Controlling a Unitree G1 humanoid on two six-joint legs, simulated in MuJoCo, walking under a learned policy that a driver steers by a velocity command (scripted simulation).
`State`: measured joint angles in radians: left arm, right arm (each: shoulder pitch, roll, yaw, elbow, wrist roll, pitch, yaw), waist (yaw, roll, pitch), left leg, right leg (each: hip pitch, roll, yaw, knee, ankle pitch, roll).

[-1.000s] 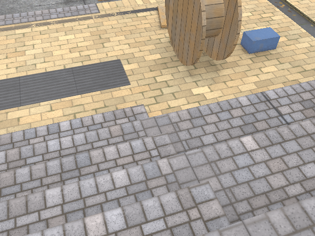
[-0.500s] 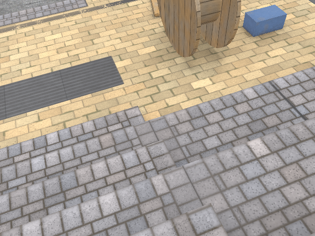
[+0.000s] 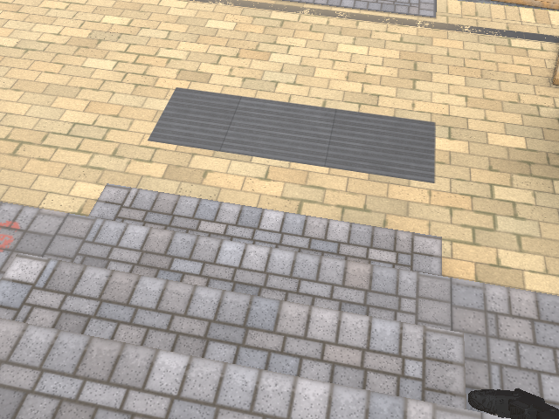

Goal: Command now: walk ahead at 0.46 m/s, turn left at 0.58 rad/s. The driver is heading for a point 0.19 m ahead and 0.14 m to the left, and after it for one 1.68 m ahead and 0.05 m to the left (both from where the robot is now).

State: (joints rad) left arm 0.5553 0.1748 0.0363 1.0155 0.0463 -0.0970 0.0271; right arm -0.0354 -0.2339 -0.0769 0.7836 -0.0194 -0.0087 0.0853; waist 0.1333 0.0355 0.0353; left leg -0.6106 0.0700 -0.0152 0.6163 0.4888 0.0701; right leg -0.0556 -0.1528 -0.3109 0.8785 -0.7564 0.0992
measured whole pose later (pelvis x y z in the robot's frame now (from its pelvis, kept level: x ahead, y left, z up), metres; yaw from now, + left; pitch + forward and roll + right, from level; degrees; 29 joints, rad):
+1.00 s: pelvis +0.19 +0.02 -0.07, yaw +16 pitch -2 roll +1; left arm 0.25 0.22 -0.01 0.92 0.02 0.02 0.00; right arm 0.19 -0.20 -0.01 1.02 0.00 0.04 -0.01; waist 0.00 -0.01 0.01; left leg -0.16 -0.08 -0.05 0.34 -0.15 0.05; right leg -0.12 0.02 -0.01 0.39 -0.24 -0.03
